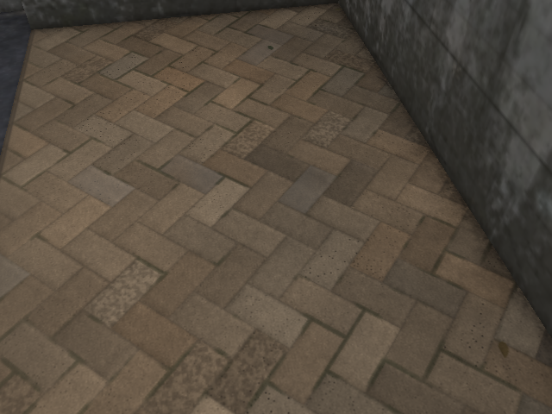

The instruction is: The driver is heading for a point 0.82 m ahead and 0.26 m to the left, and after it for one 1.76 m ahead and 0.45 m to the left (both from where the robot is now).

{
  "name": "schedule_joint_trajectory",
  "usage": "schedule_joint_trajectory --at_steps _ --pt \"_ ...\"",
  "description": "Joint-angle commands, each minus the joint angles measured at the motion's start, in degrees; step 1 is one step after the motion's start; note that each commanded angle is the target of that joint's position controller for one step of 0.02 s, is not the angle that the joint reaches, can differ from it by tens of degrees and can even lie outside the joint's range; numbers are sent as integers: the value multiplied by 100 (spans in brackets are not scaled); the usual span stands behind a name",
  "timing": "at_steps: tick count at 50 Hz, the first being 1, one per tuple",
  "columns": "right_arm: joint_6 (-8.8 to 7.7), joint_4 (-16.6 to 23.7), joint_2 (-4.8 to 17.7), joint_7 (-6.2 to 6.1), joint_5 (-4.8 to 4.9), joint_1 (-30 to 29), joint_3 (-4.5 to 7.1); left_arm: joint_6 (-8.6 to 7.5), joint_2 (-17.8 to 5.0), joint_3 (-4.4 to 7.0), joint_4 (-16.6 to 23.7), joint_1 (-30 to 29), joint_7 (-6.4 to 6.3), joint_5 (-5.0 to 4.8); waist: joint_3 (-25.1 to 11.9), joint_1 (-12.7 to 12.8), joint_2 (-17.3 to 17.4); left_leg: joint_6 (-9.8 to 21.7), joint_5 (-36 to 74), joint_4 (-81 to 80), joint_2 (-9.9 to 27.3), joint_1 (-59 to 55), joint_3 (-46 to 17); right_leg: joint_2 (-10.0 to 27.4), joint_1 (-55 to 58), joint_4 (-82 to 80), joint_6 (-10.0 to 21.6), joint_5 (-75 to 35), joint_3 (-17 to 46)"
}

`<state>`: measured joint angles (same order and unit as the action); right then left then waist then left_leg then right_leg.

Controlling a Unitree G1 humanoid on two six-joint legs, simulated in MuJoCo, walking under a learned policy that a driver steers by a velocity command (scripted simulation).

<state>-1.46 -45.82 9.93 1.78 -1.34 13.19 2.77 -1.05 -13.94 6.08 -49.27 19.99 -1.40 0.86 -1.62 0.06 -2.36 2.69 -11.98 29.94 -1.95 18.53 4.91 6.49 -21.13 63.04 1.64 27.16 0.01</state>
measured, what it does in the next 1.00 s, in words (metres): walks ahead: right foot, then left foot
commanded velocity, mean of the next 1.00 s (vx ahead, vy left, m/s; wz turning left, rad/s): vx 0.29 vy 0.25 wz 0.00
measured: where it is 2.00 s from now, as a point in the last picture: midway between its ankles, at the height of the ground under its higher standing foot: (164, 362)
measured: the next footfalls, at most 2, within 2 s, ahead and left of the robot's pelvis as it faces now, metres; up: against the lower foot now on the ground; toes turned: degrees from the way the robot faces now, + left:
right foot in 0.30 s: +0.21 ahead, -0.03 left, +0.00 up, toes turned -4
left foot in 0.80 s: +0.42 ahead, +0.31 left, +0.00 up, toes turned +3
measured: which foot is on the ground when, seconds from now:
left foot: down 0.00-0.30, up 0.32-0.78, down 0.80-1.00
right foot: up 0.00-0.28, down 0.30-0.82, up 0.84-1.00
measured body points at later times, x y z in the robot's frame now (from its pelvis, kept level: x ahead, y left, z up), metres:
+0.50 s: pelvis +0.16 +0.06 +0.01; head +0.17 +0.03 +0.45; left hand +0.23 +0.28 -0.11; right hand +0.28 -0.18 -0.14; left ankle +0.18 +0.23 -0.61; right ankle +0.17 -0.03 -0.73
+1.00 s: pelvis +0.35 +0.21 +0.01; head +0.39 +0.22 +0.46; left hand +0.49 +0.49 -0.10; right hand +0.41 -0.06 -0.11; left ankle +0.37 +0.31 -0.73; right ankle +0.33 +0.09 -0.63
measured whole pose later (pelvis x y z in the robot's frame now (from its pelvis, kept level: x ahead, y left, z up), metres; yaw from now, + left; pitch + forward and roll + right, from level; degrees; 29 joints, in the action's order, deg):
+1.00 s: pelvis +0.35 +0.21 +0.01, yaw +1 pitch +4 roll +1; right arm -1.2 -46.9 14.4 0.4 0.3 17.4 4.1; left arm -3.7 -16.5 4.1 -43.6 10.4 -3.2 0.1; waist 0.6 -1.4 -2.0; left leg 3.6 -10.4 24.7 -2.1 18.1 3.4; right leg 4.6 -35.4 70.6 2.3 20.9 -2.3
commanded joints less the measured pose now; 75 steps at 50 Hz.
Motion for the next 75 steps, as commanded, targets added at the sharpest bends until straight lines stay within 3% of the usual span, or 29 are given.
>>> schedule_joint_trajectory --at_steps 1,9,11,14,15,16,17,18,20,22,27,28,30,39,40,41,42,43,44,48,59,63,64,65,66,69,71,72,75 --pt "42 153 744 -223 90 491 199 -130 -401 43 752 -491 44 45 369 -169 1079 1061 -1741 -2018 1254 -590 -1974 -140 -1816 1117 140 -509 -32" --pt "-216 167 728 -214 82 500 103 -44 -166 -104 973 -941 56 -71 488 125 530 1281 -459 -2330 1147 -50 -1337 -128 -723 -1399 207 -938 -76" --pt "-171 163 897 -114 -30 554 145 -26 -321 -68 1023 -991 -76 -96 384 57 289 1359 -429 -2088 1115 -209 -1331 -289 -356 -1951 286 -800 -235" --pt "-118 180 839 11 113 564 119 -138 -357 -40 855 -348 -263 -143 308 457 -41 1132 -574 -1221 696 416 -1012 -581 1299 -3058 373 -1367 -495" --pt "-102 -305 105 141 -60 227 -88 -466 436 -276 1109 -519 211 397 663 781 -1209 1099 -1090 -80 906 1074 -1172 131 1198 -2468 548 -2378 273" --pt "-47 -217 51 160 79 372 -62 -632 64 -142 880 559 230 404 251 1061 -1787 681 -1131 1932 176 1766 -635 962 1704 -3639 1119 -785 1724" --pt "-33 27 89 133 -93 800 -15 -633 -64 -282 1038 912 98 457 -773 852 -2010 59 -1911 3320 -527 2711 -1427 1905 2286 -5330 2176 1197 5381" --pt "-16 60 661 40 38 160 200 -638 29 -296 859 413 83 564 207 761 -680 -199 -678 4124 -554 3638 -2450 1728 1780 -5553 1641 2584 5068" --pt "34 117 986 -135 3 194 198 -694 -278 -162 855 -725 156 221 -373 353 -85 -675 47 4790 -427 3748 -2064 1267 1697 -5087 1232 1092 3169" --pt "3 -20 773 -172 -109 417 81 -836 104 -294 834 -1151 226 326 -189 196 290 -772 355 4976 55 3212 -1799 1097 522 -4848 1338 -985 1728" --pt "7 -88 598 -168 -95 143 77 -880 -1 -242 489 -332 360 266 -314 481 -63 -942 657 4817 438 3026 -1228 720 566 -4719 1407 -3246 611" --pt "-12 717 385 -205 232 -633 1 -548 -777 -54 218 286 -178 -277 -35 200 -47 -755 328 3830 765 3635 -1164 944 1606 -4922 1156 -2646 1209" --pt "45 828 174 -214 196 -1156 -131 -360 -673 -84 263 374 -425 -242 47 425 -9 -789 626 2617 831 3338 -980 930 1832 -4954 942 -2409 915" --pt "-20 564 860 -48 291 -278 213 -245 -1196 204 443 -343 -182 -310 143 -253 -709 -211 946 -252 390 39 -287 973 1336 -4097 492 -3446 137" --pt "0 340 1136 -41 211 292 341 -273 -1016 138 419 -234 -159 -254 -236 -431 -399 -38 1094 -528 151 -847 -31 500 1212 -3079 307 -3892 -208" --pt "20 226 1612 -60 37 1071 441 -310 -619 -7 555 -185 -158 -83 -904 -609 424 427 2512 -68 1024 -2260 -895 26 130 -1353 60 -2333 -398" --pt "41 202 2195 -92 137 1196 546 -384 -43 -209 769 347 -112 97 -1418 -224 2101 1459 2882 -200 2132 -3593 -2490 -867 -1830 701 -278 1169 -142" --pt "37 242 1890 -58 202 1288 515 -422 -320 -165 769 242 -112 -144 -1719 -479 2084 1740 1039 -1127 2196 -3220 -3278 -718 -2341 1694 -214 975 209" --pt "-3 218 1540 -80 264 1057 427 -427 -661 -94 874 -321 -112 -255 -1149 -476 1586 1485 -178 -1185 1962 -2766 -2883 -430 -2781 1908 -19 407 154" --pt "-63 288 918 -150 153 216 205 -327 -650 -111 914 -753 -203 -55 -312 1 1049 1246 211 -1757 1470 -873 -2032 35 -1961 1050 120 -793 32" --pt "132 198 1240 -133 216 1026 276 -325 -471 -379 1053 -1810 15 -227 207 -322 535 1414 1103 -1637 1219 -986 -1422 -464 -950 -2402 293 -1612 -347" --pt "206 221 1185 -115 226 956 204 -414 -675 -239 858 -1058 12 -112 -195 225 332 964 1732 -259 761 -636 -1166 -652 1012 -3328 573 -2103 -469" --pt "183 387 1013 -124 112 735 131 -434 -1194 -82 727 -128 -78 -47 -654 617 -268 573 1097 1324 305 312 -731 510 2320 -3560 902 -2306 975" --pt "94 624 823 -96 65 999 73 -376 -1763 33 694 303 -167 51 -991 527 -1400 49 -1951 3075 -383 2176 -641 2169 3487 -4471 1986 -1442 3874" --pt "57 551 1319 -91 120 810 204 -396 -1330 -79 723 189 -229 -38 -959 581 -628 -73 -2064 4140 -233 2777 -1340 2270 3355 -4755 1953 -129 4539" --pt "234 690 1305 -113 48 475 248 -400 -791 -271 779 -735 -196 -117 163 47 -19 -189 -490 4300 254 2818 -1242 1379 1788 -4868 1123 -1121 2354" --pt "286 677 1070 -79 127 729 217 -430 -744 -305 792 -890 -96 -20 178 -179 -382 -311 -112 4072 340 2050 -1055 853 1124 -4952 892 -2138 1319" --pt "29 788 748 -33 216 654 96 -340 -524 -306 611 -957 -71 -196 -254 -352 -1392 -350 -78 3224 472 1487 -600 101 772 -5224 866 -627 280" --pt "-176 976 637 -83 162 -544 -42 -266 -775 -224 560 -773 6 -89 442 178 -730 -534 304 1544 351 781 -127 -86 98 -5306 1045 -1587 -69"
Velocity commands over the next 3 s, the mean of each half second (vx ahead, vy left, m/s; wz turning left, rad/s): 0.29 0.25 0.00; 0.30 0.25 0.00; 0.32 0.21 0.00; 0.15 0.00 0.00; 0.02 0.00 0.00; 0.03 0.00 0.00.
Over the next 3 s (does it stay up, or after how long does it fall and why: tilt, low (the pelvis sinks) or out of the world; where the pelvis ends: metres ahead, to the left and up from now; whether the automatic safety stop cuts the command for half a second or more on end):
stays up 0.69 0.32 0.00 its command is cut before an obstacle from the start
